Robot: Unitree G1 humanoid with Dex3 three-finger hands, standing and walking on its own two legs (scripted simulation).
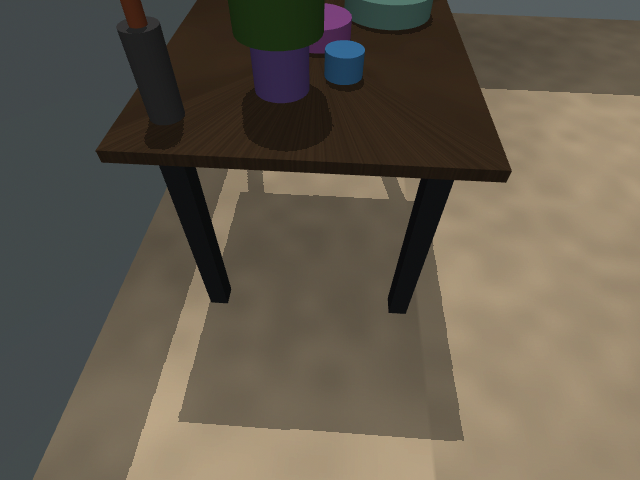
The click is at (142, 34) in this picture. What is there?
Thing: necked bottle
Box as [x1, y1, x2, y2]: [116, 0, 184, 124]
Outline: 120,0 126,18 119,22 116,27 149,118 152,122 157,124 170,124 176,122 182,118 184,115 184,111 159,22 157,19 153,17 144,15 140,0
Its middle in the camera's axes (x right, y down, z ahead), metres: -0.34 -0.37 +0.79
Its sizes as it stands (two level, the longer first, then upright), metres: 0.078 0.078 0.259
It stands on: a support 0.74 m high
